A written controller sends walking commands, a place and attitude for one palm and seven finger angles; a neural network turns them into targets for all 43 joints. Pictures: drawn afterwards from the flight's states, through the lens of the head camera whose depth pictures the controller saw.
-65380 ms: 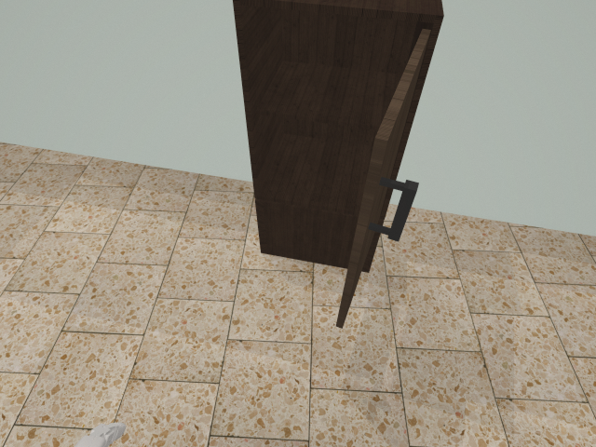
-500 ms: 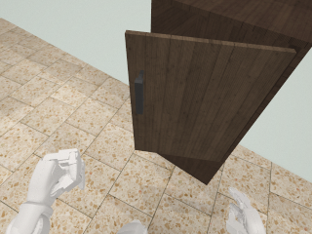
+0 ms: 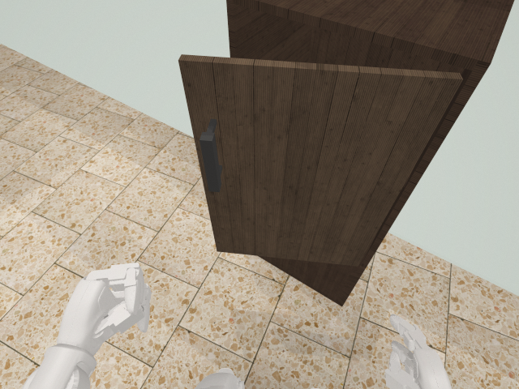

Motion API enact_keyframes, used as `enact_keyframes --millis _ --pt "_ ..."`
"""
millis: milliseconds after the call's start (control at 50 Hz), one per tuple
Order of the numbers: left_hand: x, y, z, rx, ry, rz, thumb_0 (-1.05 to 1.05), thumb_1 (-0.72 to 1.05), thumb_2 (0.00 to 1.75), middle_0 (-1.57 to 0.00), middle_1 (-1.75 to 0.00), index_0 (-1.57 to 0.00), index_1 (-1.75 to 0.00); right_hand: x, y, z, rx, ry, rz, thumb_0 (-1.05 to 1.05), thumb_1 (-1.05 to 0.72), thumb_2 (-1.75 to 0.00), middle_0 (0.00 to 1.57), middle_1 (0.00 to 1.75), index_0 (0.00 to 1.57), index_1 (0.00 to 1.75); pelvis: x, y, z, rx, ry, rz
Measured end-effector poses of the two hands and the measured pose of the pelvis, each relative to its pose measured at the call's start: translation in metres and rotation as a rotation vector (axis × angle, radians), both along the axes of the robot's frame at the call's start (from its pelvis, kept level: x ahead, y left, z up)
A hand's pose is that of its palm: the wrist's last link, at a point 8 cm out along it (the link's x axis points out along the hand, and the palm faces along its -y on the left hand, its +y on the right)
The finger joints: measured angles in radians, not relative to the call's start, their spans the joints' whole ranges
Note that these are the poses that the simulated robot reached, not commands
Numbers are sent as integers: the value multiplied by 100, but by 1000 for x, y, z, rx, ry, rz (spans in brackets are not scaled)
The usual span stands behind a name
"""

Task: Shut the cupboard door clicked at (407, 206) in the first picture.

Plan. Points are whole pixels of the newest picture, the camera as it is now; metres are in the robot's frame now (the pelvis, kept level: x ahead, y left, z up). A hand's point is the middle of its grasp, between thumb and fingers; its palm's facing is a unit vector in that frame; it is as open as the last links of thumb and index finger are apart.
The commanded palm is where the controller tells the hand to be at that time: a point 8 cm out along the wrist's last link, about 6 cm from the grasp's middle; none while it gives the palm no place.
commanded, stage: bring the fist close to the handle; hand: left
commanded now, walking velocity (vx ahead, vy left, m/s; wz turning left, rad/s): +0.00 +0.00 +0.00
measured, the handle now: (213, 156) +0.50 +0.12 +0.06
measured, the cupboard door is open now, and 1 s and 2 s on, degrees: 27 27 24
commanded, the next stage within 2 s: push the door shut along its arc in 1.38 s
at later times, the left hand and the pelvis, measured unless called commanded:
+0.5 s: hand (174, 245) +0.30 +0.15 +0.07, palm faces -0.06 -1.00 -0.01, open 3.1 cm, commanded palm +0.29 +0.20 +0.07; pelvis +0.01 -0.01 +0.00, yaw -1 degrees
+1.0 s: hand (222, 211) +0.38 +0.09 +0.06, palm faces -0.11 -0.99 +0.00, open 3.1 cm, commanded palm +0.36 +0.15 +0.07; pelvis +0.00 +0.00 +0.00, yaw -2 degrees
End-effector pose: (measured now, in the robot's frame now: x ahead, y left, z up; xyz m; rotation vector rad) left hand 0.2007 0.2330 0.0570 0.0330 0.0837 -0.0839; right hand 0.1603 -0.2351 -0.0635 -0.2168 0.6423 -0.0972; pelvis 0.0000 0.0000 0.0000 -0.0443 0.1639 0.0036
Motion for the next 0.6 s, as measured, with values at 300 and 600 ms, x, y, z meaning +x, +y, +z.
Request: enact_keyframes --millis 300,600 --pt "59 -22 5 -13 -52 -36 2 90 90 -130 -150 -130 -150 -3 -15 -15 7 54 -20 1 -90 -89 20 30 20 30 4 -12 -3 9 23 -3" --pt "93 -39 4 -23 -82 -15 2 90 90 -130 -150 -130 -150 -14 -20 -18 2 142 -53 1 -90 -89 20 30 20 30 13 -8 1 22 31 -19"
